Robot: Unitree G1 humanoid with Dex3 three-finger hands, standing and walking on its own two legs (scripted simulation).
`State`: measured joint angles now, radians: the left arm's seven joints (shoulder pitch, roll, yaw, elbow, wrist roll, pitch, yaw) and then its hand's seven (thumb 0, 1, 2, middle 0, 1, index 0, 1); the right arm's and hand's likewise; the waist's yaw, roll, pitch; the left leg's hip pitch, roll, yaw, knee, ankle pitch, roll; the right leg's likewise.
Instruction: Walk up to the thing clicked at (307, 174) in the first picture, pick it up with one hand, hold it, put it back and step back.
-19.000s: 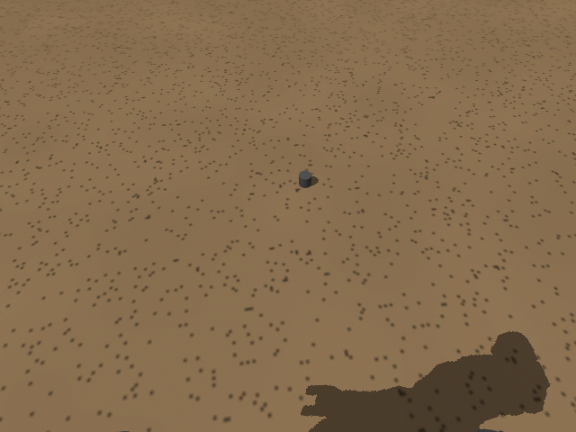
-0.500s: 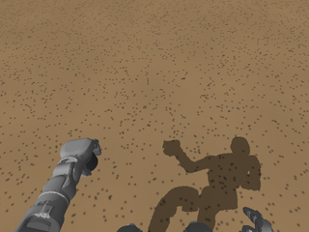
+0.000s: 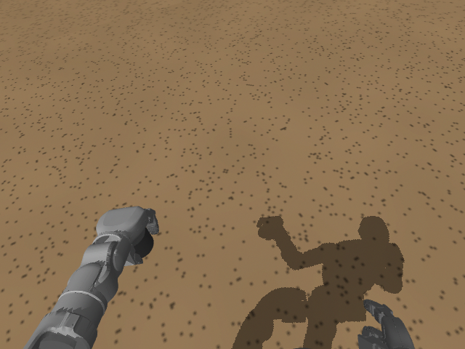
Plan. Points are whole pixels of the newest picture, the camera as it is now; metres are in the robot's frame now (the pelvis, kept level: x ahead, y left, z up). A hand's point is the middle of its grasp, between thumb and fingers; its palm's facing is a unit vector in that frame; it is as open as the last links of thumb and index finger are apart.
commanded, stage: hold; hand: left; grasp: from above
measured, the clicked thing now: (134, 239) +0.32 +0.23 -0.06
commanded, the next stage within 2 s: crouch in 1.26 s
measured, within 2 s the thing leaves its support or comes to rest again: neither
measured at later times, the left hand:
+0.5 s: hand (130, 249) +0.29 +0.22 -0.02, palm faces -0.43 -0.07 -0.90, open 8.3 cm
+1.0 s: hand (126, 250) +0.28 +0.22 -0.01, palm faces -0.43 -0.07 -0.90, open 8.3 cm
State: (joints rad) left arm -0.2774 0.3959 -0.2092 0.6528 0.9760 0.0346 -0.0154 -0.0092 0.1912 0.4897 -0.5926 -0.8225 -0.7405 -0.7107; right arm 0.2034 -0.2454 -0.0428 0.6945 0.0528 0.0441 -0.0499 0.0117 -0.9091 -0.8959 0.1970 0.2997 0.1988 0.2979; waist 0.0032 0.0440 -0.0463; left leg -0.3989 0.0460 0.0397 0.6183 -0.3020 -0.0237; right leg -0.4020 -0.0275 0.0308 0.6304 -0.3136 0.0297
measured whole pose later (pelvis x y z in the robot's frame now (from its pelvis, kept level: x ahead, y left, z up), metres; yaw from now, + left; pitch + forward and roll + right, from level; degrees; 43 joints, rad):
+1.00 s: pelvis -0.02 +0.00 +0.01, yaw +0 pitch +1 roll +1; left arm -0.24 0.41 -0.22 0.55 0.96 0.03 -0.09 -0.01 0.19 0.49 -0.59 -0.82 -0.74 -0.71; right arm 0.17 -0.24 -0.02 0.68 0.07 0.06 -0.07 0.01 -0.91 -0.90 0.20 0.30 0.20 0.30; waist 0.02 0.05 -0.01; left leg -0.28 0.04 0.05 0.49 -0.22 -0.02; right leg -0.29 -0.03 0.04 0.52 -0.24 0.03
